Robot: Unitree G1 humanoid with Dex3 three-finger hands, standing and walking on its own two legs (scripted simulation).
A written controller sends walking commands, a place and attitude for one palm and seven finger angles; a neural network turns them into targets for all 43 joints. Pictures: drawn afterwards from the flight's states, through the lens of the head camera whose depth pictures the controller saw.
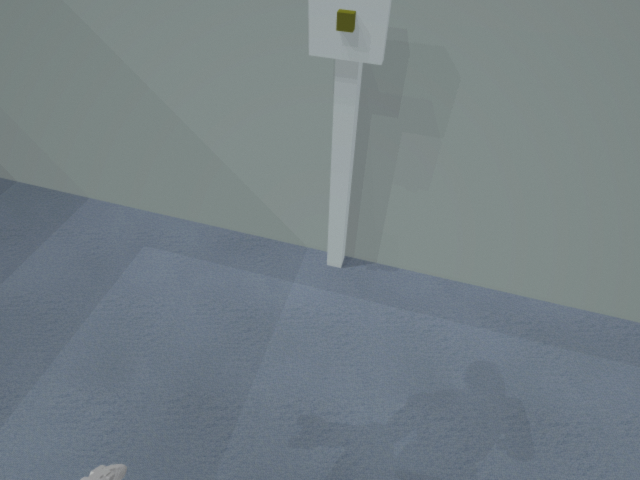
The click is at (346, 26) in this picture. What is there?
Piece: button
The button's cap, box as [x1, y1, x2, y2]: [336, 9, 355, 32]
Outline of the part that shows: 339,9 337,12 336,30 352,32 354,28 355,11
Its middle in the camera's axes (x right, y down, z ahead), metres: +0.06 -0.48 +0.86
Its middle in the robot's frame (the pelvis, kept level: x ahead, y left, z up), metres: +0.99 +0.00 +0.17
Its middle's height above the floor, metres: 0.94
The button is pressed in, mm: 0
